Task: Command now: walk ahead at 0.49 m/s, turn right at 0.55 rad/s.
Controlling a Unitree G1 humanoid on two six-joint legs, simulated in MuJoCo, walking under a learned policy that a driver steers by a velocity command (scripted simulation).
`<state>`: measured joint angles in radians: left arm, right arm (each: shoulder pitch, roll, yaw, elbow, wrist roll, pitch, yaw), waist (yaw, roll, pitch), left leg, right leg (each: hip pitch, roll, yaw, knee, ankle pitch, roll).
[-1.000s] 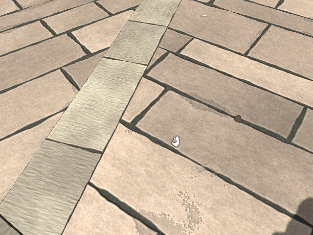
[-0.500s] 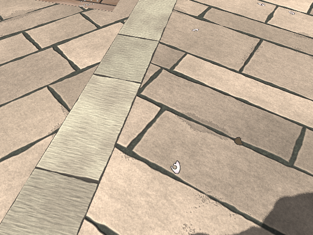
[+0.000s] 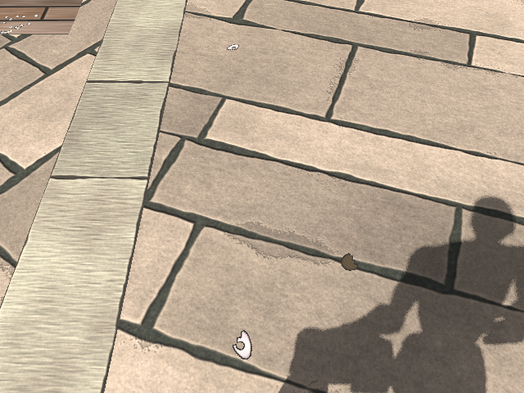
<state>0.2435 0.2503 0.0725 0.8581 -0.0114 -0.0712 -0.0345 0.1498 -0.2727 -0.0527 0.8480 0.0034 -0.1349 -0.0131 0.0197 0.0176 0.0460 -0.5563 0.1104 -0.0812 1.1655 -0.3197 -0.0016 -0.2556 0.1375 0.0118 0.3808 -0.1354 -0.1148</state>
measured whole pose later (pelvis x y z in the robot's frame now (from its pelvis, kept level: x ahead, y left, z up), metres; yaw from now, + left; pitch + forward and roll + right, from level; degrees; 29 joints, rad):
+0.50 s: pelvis +0.28 +0.06 +0.00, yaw -17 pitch +1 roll +2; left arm 0.26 0.31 0.08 0.73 -0.03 -0.03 0.00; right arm 0.25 -0.25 -0.06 0.80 -0.01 -0.12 0.01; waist -0.02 -0.05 0.02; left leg -0.21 -0.03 0.09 0.37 -0.18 0.03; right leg -0.59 -0.06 0.07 1.16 -0.30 -0.02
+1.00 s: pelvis +0.50 -0.09 +0.00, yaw -23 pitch +1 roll -1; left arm 0.25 0.26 0.06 0.74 0.00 -0.07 -0.03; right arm 0.24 -0.31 -0.05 0.84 0.03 -0.08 0.01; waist 0.00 0.05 0.03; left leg -0.54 0.11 -0.03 1.15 -0.32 0.01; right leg -0.25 0.05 -0.07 0.40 -0.17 -0.06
